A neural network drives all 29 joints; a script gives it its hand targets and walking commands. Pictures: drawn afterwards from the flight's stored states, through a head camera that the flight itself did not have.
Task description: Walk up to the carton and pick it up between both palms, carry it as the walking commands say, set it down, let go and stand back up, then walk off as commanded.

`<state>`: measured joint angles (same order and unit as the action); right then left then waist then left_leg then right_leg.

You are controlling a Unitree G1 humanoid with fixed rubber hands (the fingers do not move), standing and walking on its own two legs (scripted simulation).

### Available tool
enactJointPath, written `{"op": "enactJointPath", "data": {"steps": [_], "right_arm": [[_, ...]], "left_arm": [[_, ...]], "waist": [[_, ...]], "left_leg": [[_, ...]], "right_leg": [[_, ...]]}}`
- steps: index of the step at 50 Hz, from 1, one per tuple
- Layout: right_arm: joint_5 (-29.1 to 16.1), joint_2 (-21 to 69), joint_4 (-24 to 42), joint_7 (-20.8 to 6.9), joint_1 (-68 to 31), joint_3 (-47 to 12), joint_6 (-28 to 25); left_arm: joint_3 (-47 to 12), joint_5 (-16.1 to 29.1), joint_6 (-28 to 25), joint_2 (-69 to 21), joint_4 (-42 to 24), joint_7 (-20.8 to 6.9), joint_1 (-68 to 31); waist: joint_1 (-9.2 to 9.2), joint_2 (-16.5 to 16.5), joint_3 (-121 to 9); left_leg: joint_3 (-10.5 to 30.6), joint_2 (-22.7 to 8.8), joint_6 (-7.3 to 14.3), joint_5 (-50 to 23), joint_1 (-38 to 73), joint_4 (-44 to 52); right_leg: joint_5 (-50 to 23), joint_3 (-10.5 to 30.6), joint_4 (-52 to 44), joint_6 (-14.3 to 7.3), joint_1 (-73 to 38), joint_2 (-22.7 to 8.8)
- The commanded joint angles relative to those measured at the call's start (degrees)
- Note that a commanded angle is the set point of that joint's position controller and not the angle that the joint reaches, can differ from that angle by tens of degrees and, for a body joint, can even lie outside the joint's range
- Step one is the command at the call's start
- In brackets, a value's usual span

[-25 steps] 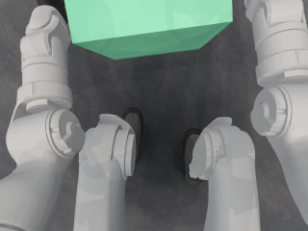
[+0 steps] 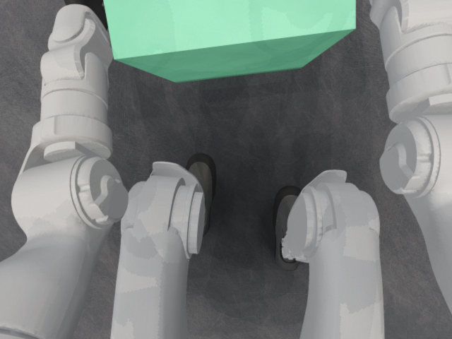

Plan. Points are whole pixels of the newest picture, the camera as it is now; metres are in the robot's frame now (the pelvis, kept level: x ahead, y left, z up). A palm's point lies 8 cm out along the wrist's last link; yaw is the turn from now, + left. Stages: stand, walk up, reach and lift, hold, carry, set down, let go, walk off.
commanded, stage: set down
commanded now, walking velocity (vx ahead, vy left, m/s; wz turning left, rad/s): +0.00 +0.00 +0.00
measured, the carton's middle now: out of the picture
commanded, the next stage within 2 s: let go in 1.76 s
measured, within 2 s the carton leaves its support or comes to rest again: neither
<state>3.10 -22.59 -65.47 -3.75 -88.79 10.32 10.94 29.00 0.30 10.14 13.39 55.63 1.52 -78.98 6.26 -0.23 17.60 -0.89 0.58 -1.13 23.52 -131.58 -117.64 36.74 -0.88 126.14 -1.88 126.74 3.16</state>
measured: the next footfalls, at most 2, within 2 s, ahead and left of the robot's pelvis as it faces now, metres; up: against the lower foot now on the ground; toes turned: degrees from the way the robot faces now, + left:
none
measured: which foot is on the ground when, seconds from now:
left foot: down 0.00-1.00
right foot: down 0.00-1.00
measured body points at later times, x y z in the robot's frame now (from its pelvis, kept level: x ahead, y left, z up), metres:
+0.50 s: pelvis +0.01 +0.00 +0.00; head +0.38 -0.01 +0.25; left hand +0.53 +0.24 -0.17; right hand +0.60 -0.18 -0.17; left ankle +0.16 +0.12 -0.35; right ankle +0.09 -0.10 -0.35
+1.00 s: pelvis +0.02 +0.00 +0.09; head +0.36 -0.01 +0.39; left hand +0.53 +0.25 -0.03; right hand +0.61 -0.19 -0.02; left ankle +0.16 +0.12 -0.35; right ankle +0.09 -0.10 -0.35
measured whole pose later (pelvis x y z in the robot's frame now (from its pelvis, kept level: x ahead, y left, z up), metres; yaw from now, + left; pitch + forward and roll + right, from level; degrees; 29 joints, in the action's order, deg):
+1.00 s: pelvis +0.02 +0.00 +0.09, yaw -1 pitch +45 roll +1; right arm -3.8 -28.7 -58.8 -3.2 -78.6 4.7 12.6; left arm 22.2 5.5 10.5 13.7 45.8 5.4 -64.9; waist 6.9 0.9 2.2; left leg -0.5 0.1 -0.6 25.1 -123.0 -102.7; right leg 36.1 0.0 109.3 -1.3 118.5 3.9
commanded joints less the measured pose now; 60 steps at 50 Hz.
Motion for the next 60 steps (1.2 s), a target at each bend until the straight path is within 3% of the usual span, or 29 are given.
{"op": "enactJointPath", "data": {"steps": [1, 5, 8, 14, 20, 25, 33, 44, 60], "right_arm": [[-2.85, -0.70, 2.25, 0.61, -14.74, -4.19, -2.07], [-6.88, -9.24, 3.78, 4.10, -17.71, -6.86, -5.08], [-8.64, -11.26, 4.34, 5.15, -18.00, -8.30, -5.93], [-11.56, -12.57, 4.95, 4.91, -15.68, -10.56, -5.97], [-13.09, -12.95, 6.00, 3.81, -14.15, -11.71, -5.45], [-12.40, -13.93, 6.62, 3.43, -13.48, -10.83, -4.83], [-10.51, -15.69, 15.24, 3.70, -12.62, -8.43, -1.43], [-6.92, -12.95, 12.93, 1.12, -6.20, -4.86, 0.40], [-6.30, -14.68, 13.74, -1.47, -2.98, -2.54, 1.23]], "left_arm": [[-6.94, 1.99, -2.45, -4.29, 0.66, 1.43, -13.22], [-11.16, 7.46, -5.08, 1.78, 0.78, 5.12, -13.21], [-12.11, 9.45, -6.59, 4.72, -0.76, 6.23, -13.12], [-11.87, 10.89, -7.62, 8.78, -2.14, 6.56, -9.82], [-10.25, 10.53, -7.42, 11.18, -1.67, 5.55, -6.23], [-8.95, 9.60, -7.16, 12.77, -3.31, 4.71, -5.59], [-9.45, 9.89, -3.67, 12.78, -14.72, 5.24, -3.87], [-6.32, 5.50, -1.13, 8.81, -15.29, 4.13, 2.54], [-6.73, 4.68, 1.32, 7.27, -20.61, 3.32, 7.27]], "waist": [[-1.51, 4.54, -54.12], [-2.32, 3.87, -60.85], [-1.64, 4.61, -65.47], [0.38, 6.43, -70.60], [2.60, 7.99, -70.57], [3.01, 8.11, -70.44], [2.18, 8.33, -85.78], [2.59, 7.76, -76.06], [2.33, 7.69, -82.64]], "left_leg": [[-0.89, 1.28, -1.45, -5.81, 38.81, 4.47], [0.30, 0.94, -1.99, -12.05, 44.18, 3.69], [0.72, 0.80, -1.94, -16.23, 45.25, 2.93], [1.02, 0.32, -1.01, -20.70, 47.76, 2.33], [0.45, -0.28, -0.26, -20.24, 45.48, 2.36], [-0.20, -0.55, -0.14, -18.70, 43.36, 2.43], [-2.18, 0.64, -0.10, -19.18, 50.63, 5.11], [-2.25, 1.30, -0.43, -16.43, 48.45, 14.81], [-1.64, 2.47, -1.02, -22.10, 62.23, 30.28]], "right_leg": [[-5.19, 1.81, -15.78, 1.61, -17.97, -0.47], [-9.81, 1.70, -14.86, 1.89, -19.30, -1.24], [-13.51, 2.12, -13.90, 2.01, -21.29, -1.63], [-15.81, 2.42, -13.23, 2.56, -20.84, -2.04], [-15.59, 3.08, -13.40, 2.87, -20.44, -2.30], [-15.30, 3.53, -13.73, 2.77, -21.53, -2.34], [-16.88, 2.47, -17.16, 2.58, -31.95, -1.18], [-15.01, 2.01, -27.09, 2.06, -29.45, 0.33], [-20.86, 0.60, -42.13, 2.22, -39.72, 1.32]]}}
